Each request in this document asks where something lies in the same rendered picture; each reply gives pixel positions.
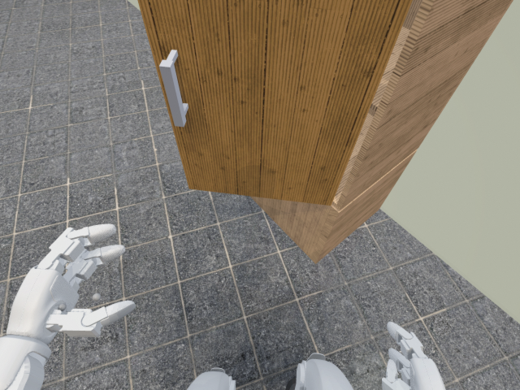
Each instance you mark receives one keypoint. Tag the robot left forearm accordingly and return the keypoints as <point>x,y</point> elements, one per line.
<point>22,361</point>

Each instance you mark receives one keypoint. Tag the robot thigh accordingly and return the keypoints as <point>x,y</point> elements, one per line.
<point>316,374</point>
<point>213,380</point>

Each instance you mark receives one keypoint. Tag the robot left thigh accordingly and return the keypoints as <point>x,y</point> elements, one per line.
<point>213,380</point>

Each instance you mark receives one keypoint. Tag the left robot hand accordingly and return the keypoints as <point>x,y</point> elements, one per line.
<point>35,313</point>

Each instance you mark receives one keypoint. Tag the robot right thigh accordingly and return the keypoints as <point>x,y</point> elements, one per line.
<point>316,374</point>

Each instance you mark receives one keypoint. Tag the right robot hand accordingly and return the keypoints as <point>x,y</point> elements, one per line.
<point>417,373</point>

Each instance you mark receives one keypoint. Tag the cupboard door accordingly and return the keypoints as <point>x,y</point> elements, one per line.
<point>277,90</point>

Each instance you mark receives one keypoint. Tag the handle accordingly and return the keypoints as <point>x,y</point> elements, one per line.
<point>169,78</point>

